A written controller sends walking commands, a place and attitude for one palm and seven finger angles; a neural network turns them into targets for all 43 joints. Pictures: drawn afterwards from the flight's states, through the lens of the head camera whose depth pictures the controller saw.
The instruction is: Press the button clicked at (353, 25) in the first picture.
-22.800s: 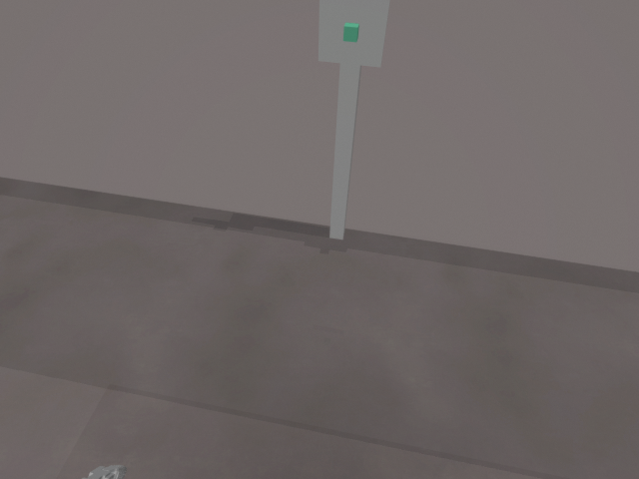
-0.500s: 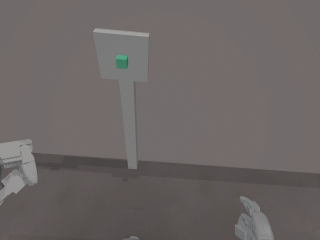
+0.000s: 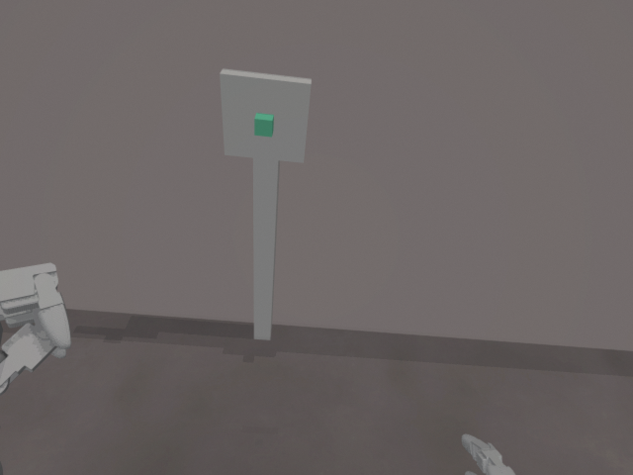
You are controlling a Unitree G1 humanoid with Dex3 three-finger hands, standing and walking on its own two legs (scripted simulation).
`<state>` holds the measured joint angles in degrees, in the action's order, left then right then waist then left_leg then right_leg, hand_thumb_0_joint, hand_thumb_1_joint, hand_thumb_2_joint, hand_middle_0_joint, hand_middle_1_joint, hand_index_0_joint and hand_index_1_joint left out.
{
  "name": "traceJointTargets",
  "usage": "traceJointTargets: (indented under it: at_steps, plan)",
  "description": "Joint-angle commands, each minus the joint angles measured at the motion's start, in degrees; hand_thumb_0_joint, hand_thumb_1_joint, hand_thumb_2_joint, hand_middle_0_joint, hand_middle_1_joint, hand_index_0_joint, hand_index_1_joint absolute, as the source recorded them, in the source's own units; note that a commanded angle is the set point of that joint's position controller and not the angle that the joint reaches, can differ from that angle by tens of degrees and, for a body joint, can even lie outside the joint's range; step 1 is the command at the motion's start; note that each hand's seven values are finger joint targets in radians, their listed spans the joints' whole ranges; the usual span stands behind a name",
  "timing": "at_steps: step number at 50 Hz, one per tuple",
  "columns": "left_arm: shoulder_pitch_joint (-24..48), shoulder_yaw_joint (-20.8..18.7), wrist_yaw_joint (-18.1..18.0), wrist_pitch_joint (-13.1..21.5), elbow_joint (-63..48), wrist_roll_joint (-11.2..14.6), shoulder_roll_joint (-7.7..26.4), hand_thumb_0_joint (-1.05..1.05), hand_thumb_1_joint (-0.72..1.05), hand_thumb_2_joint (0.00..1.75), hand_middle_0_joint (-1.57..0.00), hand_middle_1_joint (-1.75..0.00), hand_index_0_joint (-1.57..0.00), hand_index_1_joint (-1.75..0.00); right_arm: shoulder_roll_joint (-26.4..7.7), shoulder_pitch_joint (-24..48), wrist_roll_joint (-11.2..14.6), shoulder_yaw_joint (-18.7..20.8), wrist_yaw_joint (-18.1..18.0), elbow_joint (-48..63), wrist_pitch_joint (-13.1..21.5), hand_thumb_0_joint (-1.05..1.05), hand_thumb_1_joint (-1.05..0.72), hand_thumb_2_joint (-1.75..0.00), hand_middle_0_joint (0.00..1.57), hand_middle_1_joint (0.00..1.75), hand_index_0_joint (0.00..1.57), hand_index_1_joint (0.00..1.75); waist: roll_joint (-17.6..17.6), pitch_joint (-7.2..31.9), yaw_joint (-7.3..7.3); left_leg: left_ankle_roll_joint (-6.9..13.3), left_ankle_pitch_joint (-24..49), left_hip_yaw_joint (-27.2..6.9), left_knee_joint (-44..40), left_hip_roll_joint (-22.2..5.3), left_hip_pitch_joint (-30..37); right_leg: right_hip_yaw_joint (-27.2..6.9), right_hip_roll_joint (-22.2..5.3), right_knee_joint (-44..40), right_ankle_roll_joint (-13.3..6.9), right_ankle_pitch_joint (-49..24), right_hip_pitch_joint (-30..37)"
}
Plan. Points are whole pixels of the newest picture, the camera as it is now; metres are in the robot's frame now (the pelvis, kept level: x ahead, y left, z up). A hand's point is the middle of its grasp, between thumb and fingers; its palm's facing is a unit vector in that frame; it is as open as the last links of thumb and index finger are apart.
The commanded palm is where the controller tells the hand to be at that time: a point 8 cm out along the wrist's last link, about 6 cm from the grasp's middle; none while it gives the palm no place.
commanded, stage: stop stepping back and stand still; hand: left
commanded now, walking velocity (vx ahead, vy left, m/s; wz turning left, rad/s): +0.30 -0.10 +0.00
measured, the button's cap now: (264, 124) +0.75 +0.19 +0.11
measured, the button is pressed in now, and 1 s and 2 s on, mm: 0 0 0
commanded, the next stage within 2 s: let the arm hang, fingers relaxed in 1.02 s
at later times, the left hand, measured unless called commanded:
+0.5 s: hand (14, 369) +0.14 +0.27 +0.19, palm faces +0.46 -0.82 -0.34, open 3.1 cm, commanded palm +0.08 +0.31 +0.20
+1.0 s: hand (32, 342) +0.16 +0.27 +0.18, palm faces +0.41 -0.79 -0.45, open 3.1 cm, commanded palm +0.10 +0.31 +0.20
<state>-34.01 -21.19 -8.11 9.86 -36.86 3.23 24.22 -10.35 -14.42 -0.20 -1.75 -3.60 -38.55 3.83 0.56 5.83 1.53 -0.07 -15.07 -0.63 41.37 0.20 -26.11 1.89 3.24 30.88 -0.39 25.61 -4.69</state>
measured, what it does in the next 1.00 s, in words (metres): steps on the spot: right foot, then left foot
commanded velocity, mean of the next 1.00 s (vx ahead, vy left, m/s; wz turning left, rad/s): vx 0.06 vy -0.03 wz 0.00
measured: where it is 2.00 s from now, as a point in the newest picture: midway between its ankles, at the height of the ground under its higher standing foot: outside the picture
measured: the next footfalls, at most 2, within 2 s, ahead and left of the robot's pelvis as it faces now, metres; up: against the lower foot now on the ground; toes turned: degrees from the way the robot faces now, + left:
right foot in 0.26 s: +0.00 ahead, -0.06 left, +0.00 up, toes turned -2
left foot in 0.48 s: +0.01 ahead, +0.15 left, +0.00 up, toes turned +4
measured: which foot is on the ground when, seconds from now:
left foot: down 0.00-0.24, up 0.26-0.46, down 0.48-1.00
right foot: down 0.00-0.02, up 0.04-0.24, down 0.26-1.00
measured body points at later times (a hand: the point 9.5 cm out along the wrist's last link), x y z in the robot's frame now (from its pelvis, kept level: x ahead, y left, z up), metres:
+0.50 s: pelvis -0.05 +0.02 +0.01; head -0.08 +0.04 +0.46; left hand +0.11 +0.31 +0.20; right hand +0.08 -0.24 -0.07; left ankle -0.02 +0.17 -0.72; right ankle -0.04 -0.07 -0.72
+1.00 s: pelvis -0.02 +0.03 +0.02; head -0.01 +0.03 +0.47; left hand +0.13 +0.31 +0.20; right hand +0.16 -0.20 -0.06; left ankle -0.03 +0.14 -0.72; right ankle -0.04 -0.06 -0.72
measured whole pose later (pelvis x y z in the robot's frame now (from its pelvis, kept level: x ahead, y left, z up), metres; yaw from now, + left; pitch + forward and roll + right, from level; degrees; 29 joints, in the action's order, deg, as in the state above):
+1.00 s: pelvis -0.02 +0.03 +0.02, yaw +2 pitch +0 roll +0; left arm -34.2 -20.0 -9.1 11.2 -31.4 1.4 20.9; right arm -11.4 -10.8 0.3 -0.6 -3.9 -34.8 6.1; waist 0.2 -1.0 0.4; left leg -0.1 -15.5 1.6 28.9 -0.9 -13.7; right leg 4.4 1.1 28.2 -2.3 16.5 -12.2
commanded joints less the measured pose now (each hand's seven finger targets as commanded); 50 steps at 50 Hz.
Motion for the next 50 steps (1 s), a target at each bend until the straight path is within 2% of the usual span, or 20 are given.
traceJointTargets:
  at_steps: [1, 2, 3, 5, 9, 11, 12, 13, 15, 18, 22, 24, 26, 31, 33, 35, 38, 41, 44, 50]
  plan:
    - [13.50, -3.39, -1.86, 2.07, -6.45, -1.19, 6.09, 0.00, 0.90, 0.90, -1.30, -1.50, -1.30, -1.50, -9.73, 7.65, 0.38, 2.70, -2.28, 10.83, 4.73, 0.00, -0.90, -0.90, 0.20, 0.30, 0.20, 0.30, -20.73, -9.96, -3.67, 3.81, -19.85, -23.19, -27.66, -12.23, 15.86, 0.79, -1.55, 11.07, -1.31, 6.20, -26.49]
    - [14.06, -4.27, -2.12, 3.07, -9.82, -1.01, 7.63, 0.00, 0.90, 0.90, -1.30, -1.50, -1.30, -1.50, -7.92, 6.85, -0.61, 1.79, -1.91, 10.90, 5.60, 0.00, -0.90, -0.90, 0.20, 0.30, 0.20, 0.30, -23.12, -6.54, -3.62, 0.51, -31.41, -36.11, -38.54, -15.77, 12.07, -0.99, 1.33, 22.37, -1.46, 8.54, -23.13]
    - [12.73, -5.67, -2.16, 3.31, -11.28, -1.24, 9.01, 0.00, 0.90, 0.90, -1.30, -1.50, -1.30, -1.50, -7.39, 7.69, -1.03, 1.93, -1.54, 11.51, 6.30, 0.00, -0.90, -0.90, 0.20, 0.30, 0.20, 0.30, -15.60, -5.99, -2.08, -1.87, -33.73, -35.95, -41.30, -16.41, 7.39, -2.94, 0.92, 26.46, -2.04, 5.86, -19.53]
    - [5.68, -6.30, -2.08, 2.99, -11.82, -1.17, 9.02, 0.00, 0.90, 0.90, -1.30, -1.50, -1.30, -1.50, -7.59, 8.45, -0.91, 2.80, -0.73, 11.69, 6.58, 0.00, -0.90, -0.90, 0.20, 0.30, 0.20, 0.30, -7.49, -2.62, -0.59, -0.51, -26.85, -22.86, -38.82, -14.01, 2.24, -0.64, 0.31, 23.19, -2.09, 2.87, -10.85]
    - [-4.64, -5.24, -1.70, 2.18, -10.45, -1.63, 6.29, 0.00, 0.90, 0.90, -1.30, -1.50, -1.30, -1.50, -7.84, 7.41, -1.17, 3.34, -0.11, 12.85, 5.12, 0.00, -0.90, -0.90, 0.20, 0.30, 0.20, 0.30, -16.66, -1.85, -0.63, -1.40, -22.70, -7.20, -33.95, -7.82, -9.92, 6.46, 2.01, 4.52, -2.98, 5.94, 6.86]
    - [-6.29, -6.66, -1.36, 1.64, -7.81, -1.95, 7.43, 0.00, 0.90, 0.90, -1.30, -1.50, -1.30, -1.50, -6.88, 5.95, -0.77, 3.54, -0.34, 12.69, 3.69, 0.00, -0.90, -0.90, 0.20, 0.30, 0.20, 0.30, -1.02, -2.75, -0.07, -1.46, -16.32, 0.59, -10.82, -1.46, -12.91, -2.11, -5.45, -11.81, -5.33, 4.55, 7.09]
    - [-3.16, -7.81, -1.10, 1.86, -9.07, -2.02, 8.88, 0.00, 0.90, 0.90, -1.30, -1.50, -1.30, -1.50, -7.30, 5.43, -0.28, 4.52, -0.20, 12.07, 2.66, 0.00, -0.90, -0.90, 0.20, 0.30, 0.20, 0.30, 11.94, -2.89, -1.05, -0.97, -10.19, 2.63, 13.77, 1.63, -11.78, -21.69, -20.43, -21.14, -10.99, 11.16, -4.46]
    - [2.99, -9.82, -0.53, 2.98, -11.50, -0.77, 10.42, 0.00, 0.90, 0.90, -1.30, -1.50, -1.30, -1.50, -8.44, 5.92, -1.18, 4.44, -0.26, 10.67, 2.16, 0.00, -0.90, -0.90, 0.20, 0.30, 0.20, 0.30, 8.98, -4.25, -2.51, -1.41, -6.24, 0.77, 27.07, 0.22, -12.45, -23.13, -25.29, -21.31, -13.75, 9.56, -13.63]
    - [7.83, -9.77, -1.17, 3.70, -8.13, -1.76, 10.52, 0.00, 0.90, 0.90, -1.30, -1.50, -1.30, -1.50, -6.93, 5.58, -0.97, 3.76, -0.16, 10.71, 2.90, 0.00, -0.90, -0.90, 0.20, 0.30, 0.20, 0.30, 7.50, -3.31, -4.00, -0.56, -4.94, -0.93, 27.01, -3.62, -8.40, -20.45, -22.37, -23.12, -10.67, 24.12, -20.65]
    - [4.30, -4.35, -1.44, 3.65, -2.16, -2.24, 4.93, 0.00, 0.90, 0.90, -1.30, -1.50, -1.30, -1.50, -7.92, 6.48, -1.01, 4.19, -1.49, 9.72, 3.89, 0.00, -0.90, -0.90, 0.20, 0.30, 0.20, 0.30, 1.14, -7.98, -2.99, 1.05, -5.25, 2.34, 10.46, -4.90, -1.17, -13.38, -19.52, -20.40, -9.47, 16.51, -22.07]
    - [7.36, -3.13, -2.90, 4.63, -8.65, -2.85, 5.43, 0.00, 0.90, 0.90, -1.30, -1.50, -1.30, -1.50, -7.64, 6.09, -1.22, 3.25, -2.54, 9.71, 6.30, 0.00, -0.90, -0.90, 0.20, 0.30, 0.20, 0.30, -1.18, -5.46, -2.67, 2.04, -5.21, 5.84, -14.45, -2.43, 12.91, -5.78, -13.62, -9.41, -6.46, 8.84, -17.49]
    - [7.85, -4.39, -3.08, 5.50, -12.29, -2.51, 6.41, 0.00, 0.90, 0.90, -1.30, -1.50, -1.30, -1.50, -9.48, 5.71, -0.86, 3.73, -2.54, 11.07, 6.83, 0.00, -0.90, -0.90, 0.20, 0.30, 0.20, 0.30, -14.02, -6.18, -2.27, 6.31, -3.49, -11.61, -22.40, -12.42, 15.48, 0.48, -5.09, 6.81, -1.29, -0.08, -21.17]
    - [4.94, -6.93, -2.73, 5.67, -9.49, -2.31, 7.78, 0.00, 0.90, 0.90, -1.30, -1.50, -1.30, -1.50, -7.73, 5.25, -1.13, 3.59, -1.82, 10.10, 6.71, 0.00, -0.90, -0.90, 0.20, 0.30, 0.20, 0.30, -15.83, -5.16, -3.05, 9.49, -7.35, -22.44, -28.80, -19.06, 9.57, 0.26, -3.67, 16.86, 0.42, 3.83, -19.64]
    - [-1.83, -7.22, -1.94, 4.75, -7.35, -2.12, 6.29, 0.00, 0.90, 0.90, -1.30, -1.50, -1.30, -1.50, -7.58, 6.02, -0.07, 3.60, -0.01, 11.55, 6.14, 0.00, -0.90, -0.90, 0.20, 0.30, 0.20, 0.30, -5.59, -5.30, -2.16, 2.66, -6.41, -2.67, -17.18, -8.76, -1.25, -0.59, -4.42, -5.20, -0.07, -8.51, -2.94]
    - [-1.63, -7.31, -1.59, 4.56, -5.79, -1.42, 6.20, 0.00, 0.90, 0.90, -1.30, -1.50, -1.30, -1.50, -7.08, 5.54, 0.03, 4.10, 0.45, 11.50, 5.74, 0.00, -0.90, -0.90, 0.20, 0.30, 0.20, 0.30, 5.80, -4.57, -2.33, 0.20, -6.71, 1.76, -5.16, -2.41, 1.94, -14.65, -11.66, -13.79, -3.76, -2.25, -9.94]
    - [-1.33, -6.76, -2.04, 4.17, -4.97, -1.01, 5.95, 0.00, 0.90, 0.90, -1.30, -1.50, -1.30, -1.50, -7.15, 5.89, 0.28, 4.14, 0.71, 10.95, 5.03, 0.00, -0.90, -0.90, 0.20, 0.30, 0.20, 0.30, 7.30, -4.43, -2.54, -0.41, -4.74, 0.94, 5.04, -1.57, 0.77, -22.70, -18.65, -17.23, -8.59, -9.43, -9.57]
    - [1.01, -5.86, -2.51, 4.90, -5.20, -1.52, 5.69, 0.00, 0.90, 0.90, -1.30, -1.50, -1.30, -1.50, -6.20, 6.46, 0.00, 2.94, 0.04, 10.51, 5.01, 0.00, -0.90, -0.90, 0.20, 0.30, 0.20, 0.30, 5.17, -2.56, -2.58, 0.44, -4.03, 0.59, -5.29, -2.75, 4.38, -12.26, -16.57, -9.92, -7.29, -26.77, -4.25]
    - [1.68, -4.95, -2.47, 5.38, -6.64, -1.32, 5.40, 0.00, 0.90, 0.90, -1.30, -1.50, -1.30, -1.50, -7.60, 7.54, -0.06, 3.50, -0.92, 11.21, 5.30, 0.00, -0.90, -0.90, 0.20, 0.30, 0.20, 0.30, -1.38, -1.22, -1.59, 1.80, 12.99, -2.48, -17.90, -5.93, 16.48, -5.19, -8.99, -5.25, -1.31, -21.02, -8.05]
    - [2.06, -4.74, -2.14, 5.43, -8.04, -2.02, 5.84, 0.00, 0.90, 0.90, -1.30, -1.50, -1.30, -1.50, -7.48, 7.14, 0.15, 3.05, -0.96, 11.71, 5.26, 0.00, -0.90, -0.90, 0.20, 0.30, 0.20, 0.30, -8.09, -0.01, -1.66, 2.71, 26.53, -5.74, -17.94, -8.80, 16.56, -1.34, -5.34, -1.68, 0.51, -26.04, -5.92]
    - [-3.48, -6.12, -1.96, 5.31, -6.18, -1.23, 6.05, 0.00, 0.90, 0.90, -1.30, -1.50, -1.30, -1.50, -7.64, 7.24, 0.50, 3.84, -0.44, 12.81, 4.70, 0.00, -0.90, -0.90, 0.20, 0.30, 0.20, 0.30, -2.83, 2.64, -1.80, 0.70, 22.11, -1.00, -14.09, -5.08, 13.80, -4.73, -8.04, -6.02, -0.67, -36.15, -0.54]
